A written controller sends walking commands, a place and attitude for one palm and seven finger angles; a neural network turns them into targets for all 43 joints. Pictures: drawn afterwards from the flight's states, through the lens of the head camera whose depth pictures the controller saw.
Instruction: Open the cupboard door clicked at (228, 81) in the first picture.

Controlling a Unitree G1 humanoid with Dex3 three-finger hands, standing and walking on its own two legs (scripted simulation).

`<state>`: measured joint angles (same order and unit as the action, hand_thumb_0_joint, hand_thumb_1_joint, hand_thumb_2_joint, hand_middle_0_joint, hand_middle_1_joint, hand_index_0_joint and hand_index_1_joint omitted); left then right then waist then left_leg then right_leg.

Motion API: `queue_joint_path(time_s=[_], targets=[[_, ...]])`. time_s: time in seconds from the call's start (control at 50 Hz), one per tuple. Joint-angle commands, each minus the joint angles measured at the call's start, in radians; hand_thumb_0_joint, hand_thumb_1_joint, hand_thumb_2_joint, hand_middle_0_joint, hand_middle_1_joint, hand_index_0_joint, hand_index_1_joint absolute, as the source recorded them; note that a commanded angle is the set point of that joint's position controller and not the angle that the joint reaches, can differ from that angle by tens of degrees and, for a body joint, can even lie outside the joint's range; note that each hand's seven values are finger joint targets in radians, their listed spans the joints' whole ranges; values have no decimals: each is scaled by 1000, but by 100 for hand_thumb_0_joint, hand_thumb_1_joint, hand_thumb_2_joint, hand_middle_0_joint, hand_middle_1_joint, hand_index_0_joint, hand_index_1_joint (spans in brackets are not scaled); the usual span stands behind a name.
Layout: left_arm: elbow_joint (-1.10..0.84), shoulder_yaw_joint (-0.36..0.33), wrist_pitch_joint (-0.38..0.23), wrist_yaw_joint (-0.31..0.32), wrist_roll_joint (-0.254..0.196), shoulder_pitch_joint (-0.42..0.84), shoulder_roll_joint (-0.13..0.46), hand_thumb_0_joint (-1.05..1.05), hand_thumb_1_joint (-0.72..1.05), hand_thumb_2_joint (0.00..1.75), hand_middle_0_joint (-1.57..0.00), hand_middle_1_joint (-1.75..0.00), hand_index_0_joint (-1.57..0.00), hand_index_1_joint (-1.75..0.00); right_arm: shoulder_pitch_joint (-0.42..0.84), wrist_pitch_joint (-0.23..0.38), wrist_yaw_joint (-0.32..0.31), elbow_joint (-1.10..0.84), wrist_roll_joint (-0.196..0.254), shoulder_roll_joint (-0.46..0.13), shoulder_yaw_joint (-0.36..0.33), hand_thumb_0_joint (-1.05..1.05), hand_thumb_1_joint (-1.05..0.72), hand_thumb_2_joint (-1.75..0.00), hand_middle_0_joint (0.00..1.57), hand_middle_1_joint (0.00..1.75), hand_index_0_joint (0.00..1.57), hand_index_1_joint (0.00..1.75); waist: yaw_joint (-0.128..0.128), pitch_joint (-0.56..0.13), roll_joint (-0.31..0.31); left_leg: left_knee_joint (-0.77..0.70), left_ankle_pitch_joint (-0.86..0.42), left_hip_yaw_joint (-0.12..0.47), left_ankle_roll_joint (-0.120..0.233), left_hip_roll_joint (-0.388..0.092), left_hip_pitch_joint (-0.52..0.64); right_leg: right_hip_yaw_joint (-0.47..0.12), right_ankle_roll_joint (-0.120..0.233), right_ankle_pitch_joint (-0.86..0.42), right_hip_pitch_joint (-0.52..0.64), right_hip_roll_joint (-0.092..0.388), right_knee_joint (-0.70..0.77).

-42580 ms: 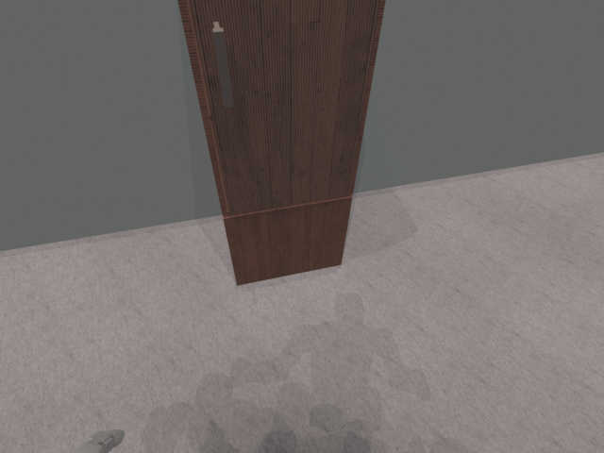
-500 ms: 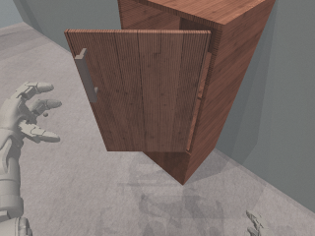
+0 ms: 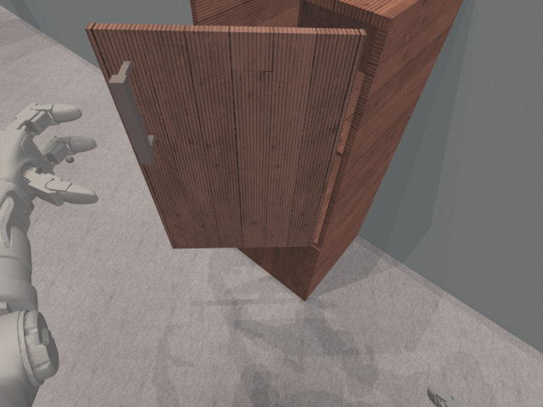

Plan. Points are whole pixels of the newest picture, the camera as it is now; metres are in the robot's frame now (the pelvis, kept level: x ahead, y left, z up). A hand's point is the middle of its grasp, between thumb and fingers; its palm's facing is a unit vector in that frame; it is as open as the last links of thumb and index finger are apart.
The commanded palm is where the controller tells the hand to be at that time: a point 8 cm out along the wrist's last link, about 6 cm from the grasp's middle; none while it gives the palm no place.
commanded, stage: move the hooked fingers beside the handle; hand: left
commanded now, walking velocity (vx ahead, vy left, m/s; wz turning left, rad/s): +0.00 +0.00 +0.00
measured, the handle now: (137, 116) +0.52 +0.23 +0.13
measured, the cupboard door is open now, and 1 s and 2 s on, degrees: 42 42 42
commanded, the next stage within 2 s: slide the fingers in behind the handle in 1.64 s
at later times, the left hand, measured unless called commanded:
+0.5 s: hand (74, 129) +0.47 +0.30 +0.15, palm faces +0.09 -1.00 +0.02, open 14.0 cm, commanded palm +0.45 +0.35 +0.14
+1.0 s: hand (68, 136) +0.46 +0.32 +0.14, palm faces +0.07 -1.00 +0.04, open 14.0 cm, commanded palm +0.44 +0.36 +0.14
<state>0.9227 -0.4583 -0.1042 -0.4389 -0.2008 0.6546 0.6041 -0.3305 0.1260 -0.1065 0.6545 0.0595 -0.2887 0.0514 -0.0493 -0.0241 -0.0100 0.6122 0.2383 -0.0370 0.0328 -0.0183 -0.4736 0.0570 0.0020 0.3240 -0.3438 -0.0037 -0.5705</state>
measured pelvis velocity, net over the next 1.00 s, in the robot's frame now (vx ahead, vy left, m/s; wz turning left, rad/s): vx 0.02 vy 0.01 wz -0.03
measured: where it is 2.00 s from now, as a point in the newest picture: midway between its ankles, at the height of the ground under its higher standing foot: outside the picture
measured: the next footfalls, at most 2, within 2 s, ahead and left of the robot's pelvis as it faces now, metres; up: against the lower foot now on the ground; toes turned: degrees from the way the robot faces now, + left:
none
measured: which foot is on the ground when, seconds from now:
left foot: down 0.00-1.00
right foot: down 0.00-1.00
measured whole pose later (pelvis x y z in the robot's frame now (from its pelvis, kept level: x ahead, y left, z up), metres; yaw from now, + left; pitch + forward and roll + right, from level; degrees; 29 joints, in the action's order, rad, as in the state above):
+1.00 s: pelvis +0.02 +0.01 -0.01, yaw -2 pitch +13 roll -3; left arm 1.14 -0.57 -0.17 -0.54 -0.18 0.79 0.76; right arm -0.39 -0.05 -0.07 0.61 0.05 -0.30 0.04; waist -0.10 -0.09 -0.01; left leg 0.73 0.31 -0.05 0.04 -0.04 -0.63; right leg 0.04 0.00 0.37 -0.49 -0.02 -0.65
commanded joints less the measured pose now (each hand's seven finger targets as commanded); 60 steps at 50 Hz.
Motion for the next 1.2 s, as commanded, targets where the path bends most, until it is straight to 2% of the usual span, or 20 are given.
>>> queue_joint_path(time_s=[0.0,0.06,0.1,0.2,0.24,0.28,0.34,0.4,0.48,0.52,0.6,0.66,0.76,0.84,0.92,0.96,1.02,1.04,1.06,1.18], targets=[[-195,-42,-105,-7,-19,486,337,0,-50,30,-30,-120,-30,-120,-52,27,-15,-91,0,-182,-68,0,-90,-90,20,30,20,30,-24,-333,-117,-51,-167,88,6,-6,354,-18,25,-182,-111,-24,75],[-168,-53,-118,-12,-16,490,342,0,-50,30,-30,-120,-30,-120,-67,20,-11,-84,-5,-185,-72,0,-90,-90,20,30,20,30,-19,-371,-135,-42,-199,95,0,-7,373,-15,24,-202,-121,-28,62],[-119,-39,-117,-19,-24,495,326,0,-50,30,-30,-120,-30,-120,-80,8,-11,-79,-4,-186,-72,0,-90,-90,20,30,20,30,-28,-347,-81,-33,-213,87,7,-6,340,-13,23,-221,-116,-30,61],[-16,-73,-103,-25,4,533,407,0,-50,30,-30,-120,-30,-120,-104,-23,-9,-79,-5,-196,-72,0,-90,-90,20,30,20,30,-33,-317,-75,-19,-199,67,16,2,256,-23,16,-238,-121,-28,48],[-20,-132,-121,-22,21,527,485,0,-50,30,-30,-120,-30,-120,-118,-31,-6,-82,-9,-200,-77,0,-90,-90,20,30,20,30,-19,-373,-93,-6,-226,68,14,3,263,-29,13,-267,-97,-29,34],[-36,-126,-141,-25,28,552,488,0,-50,30,-30,-120,-30,-120,-125,-42,-3,-84,-10,-198,-76,0,-90,-90,20,30,20,30,-29,-392,-132,7,-254,65,13,1,284,-31,12,-285,-115,-31,28],[-28,-123,-164,-41,20,576,484,0,-50,30,-30,-120,-30,-120,-140,-57,0,-78,-11,-199,-81,0,-90,-90,20,30,20,30,-43,-424,-120,26,-282,64,16,-1,300,-32,9,-312,-119,-39,19],[72,-141,-149,-71,11,566,524,0,-50,30,-30,-120,-30,-120,-154,-78,-6,-70,-6,-209,-77,0,-90,-90,20,30,20,30,-52,-372,-88,35,-249,49,23,2,229,-37,9,-308,-124,-39,22],[113,-105,-122,-99,35,597,526,0,-50,30,-30,-120,-30,-120,-170,-94,-5,-69,-3,-213,-78,0,-90,-90,20,30,20,30,-67,-356,-112,43,-234,51,25,5,209,-39,2,-293,-169,-37,22],[71,-117,-136,-104,38,635,551,0,-50,30,-30,-120,-30,-120,-180,-102,-6,-70,-8,-213,-81,0,-90,-90,20,30,20,30,-65,-414,-152,59,-286,53,23,5,247,-42,4,-324,-168,-40,10],[120,-126,-147,-120,17,637,554,0,-50,30,-30,-120,-30,-120,-190,-120,-7,-73,-9,-216,-78,0,-90,-90,20,30,20,30,-76,-399,-100,71,-271,51,25,2,204,-40,4,-324,-175,-45,0],[101,-187,-158,-127,23,593,623,0,-50,30,-30,-120,-30,-120,-198,-133,-1,-83,-12,-221,-84,0,-90,-90,20,30,20,30,-42,-470,-139,81,-317,59,20,1,238,-38,5,-348,-156,-46,-18],[9,-147,-160,-126,15,556,550,0,-50,30,-30,-120,-30,-120,-184,-146,12,-102,-12,-209,-89,0,-90,-90,20,30,20,30,-37,-497,-212,87,-388,70,10,-8,323,-20,11,-339,-200,-55,-24],[-27,-142,-142,-118,-18,533,507,0,-50,30,-30,-120,-30,-120,-169,-145,18,-110,-9,-208,-91,0,-90,-90,20,30,20,30,-41,-463,-169,78,-375,76,10,-12,326,-10,12,-323,-208,-61,-16],[19,-180,-120,-101,-14,493,545,0,-50,30,-30,-120,-30,-120,-158,-148,18,-121,-7,-209,-85,0,-90,-90,20,30,20,30,-24,-393,-136,66,-326,69,15,-5,248,-13,14,-313,-189,-57,-17],[-12,-108,-124,-91,7,559,480,0,-50,30,-30,-120,-30,-120,-152,-143,19,-123,-8,-203,-83,0,-90,-90,20,30,20,30,-48,-376,-161,57,-298,83,9,-10,267,-6,14,-261,-234,-56,-14],[-30,-116,-150,-71,14,586,492,0,-50,30,-30,-120,-30,-120,-152,-136,14,-116,-12,-204,-83,0,-90,-90,20,30,20,30,-50,-394,-184,59,-275,96,4,-15,304,-8,18,-220,-256,-57,-12],[-36,-79,-156,-72,8,599,444,0,-50,30,-30,-120,-30,-120,-146,-132,14,-119,-10,-200,-81,0,-90,-90,20,30,20,30,-62,-397,-196,56,-251,97,2,-16,319,-8,18,-197,-271,-56,-8],[-18,-84,-163,-71,2,619,442,0,-50,30,-30,-120,-30,-120,-151,-129,10,-110,-12,-203,-81,0,-90,-90,20,30,20,30,-70,-395,-148,53,-231,109,1,-21,314,-5,19,-183,-273,-56,-6],[50,-32,-149,-67,8,671,402,0,-50,30,-30,-120,-30,-120,-145,-108,-4,-83,-13,-205,-72,0,-90,-90,20,30,20,30,-82,-365,-152,39,-149,120,1,-22,295,-8,18,-125,-304,-45,4]])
